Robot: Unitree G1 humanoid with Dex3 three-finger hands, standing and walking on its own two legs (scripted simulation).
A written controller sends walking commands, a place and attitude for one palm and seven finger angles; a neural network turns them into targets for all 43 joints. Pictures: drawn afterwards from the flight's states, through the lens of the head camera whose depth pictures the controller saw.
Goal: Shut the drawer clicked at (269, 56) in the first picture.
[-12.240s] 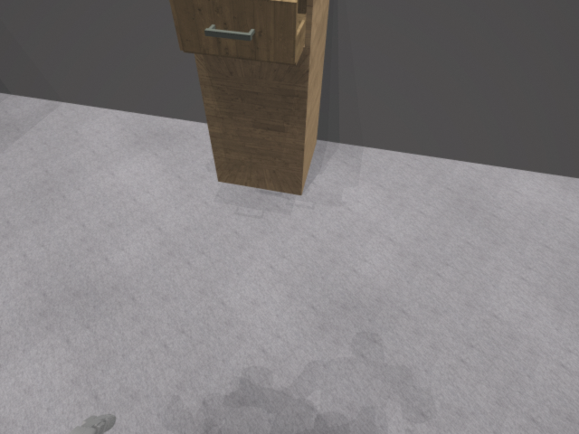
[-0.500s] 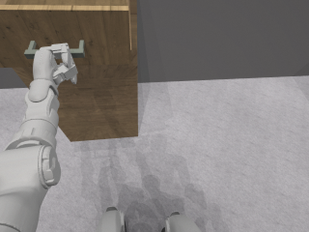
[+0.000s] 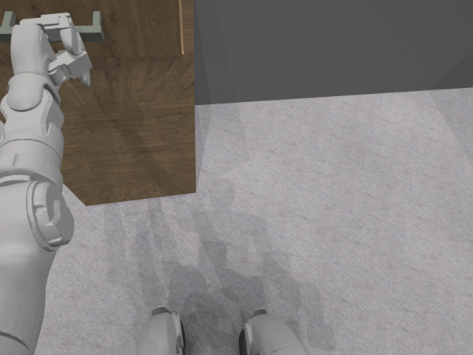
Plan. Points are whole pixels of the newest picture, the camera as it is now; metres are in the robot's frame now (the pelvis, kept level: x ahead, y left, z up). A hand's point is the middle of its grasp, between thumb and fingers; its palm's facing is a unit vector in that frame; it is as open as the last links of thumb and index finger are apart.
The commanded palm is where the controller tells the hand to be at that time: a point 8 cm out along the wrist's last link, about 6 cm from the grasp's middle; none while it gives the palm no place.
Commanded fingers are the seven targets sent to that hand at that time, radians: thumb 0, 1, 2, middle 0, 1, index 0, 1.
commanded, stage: push the drawer shut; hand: left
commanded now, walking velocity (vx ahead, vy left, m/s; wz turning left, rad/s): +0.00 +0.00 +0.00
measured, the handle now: (53, 26) +0.63 +0.22 +0.11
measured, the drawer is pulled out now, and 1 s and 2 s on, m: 0.01 0.00 0.00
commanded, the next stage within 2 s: pull the fist back off the drawer in 0.32 s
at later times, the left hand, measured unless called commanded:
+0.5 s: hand (82, 49) +0.57 +0.17 +0.12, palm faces +0.06 -1.00 -0.03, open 3.1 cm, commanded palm +0.59 +0.19 +0.11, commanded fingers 0.00 0.90 0.90 -1.40 -1.60 -1.40 -1.60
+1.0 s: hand (91, 55) +0.56 +0.16 +0.12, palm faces +0.06 -1.00 -0.01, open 3.3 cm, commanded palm +0.52 +0.20 +0.11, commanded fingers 0.00 0.90 0.90 -1.40 -1.60 -1.40 -1.60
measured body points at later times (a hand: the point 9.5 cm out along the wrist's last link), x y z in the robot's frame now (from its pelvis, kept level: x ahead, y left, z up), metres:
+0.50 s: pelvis -0.01 +0.00 -0.01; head +0.14 +0.04 +0.42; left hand +0.56 +0.22 +0.12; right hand -0.06 -0.26 -0.10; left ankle +0.07 +0.11 -0.67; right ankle -0.01 -0.13 -0.67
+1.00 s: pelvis +0.00 +0.00 +0.00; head +0.14 +0.02 +0.43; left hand +0.55 +0.21 +0.12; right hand -0.05 -0.25 -0.10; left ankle +0.07 +0.11 -0.67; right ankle -0.01 -0.13 -0.67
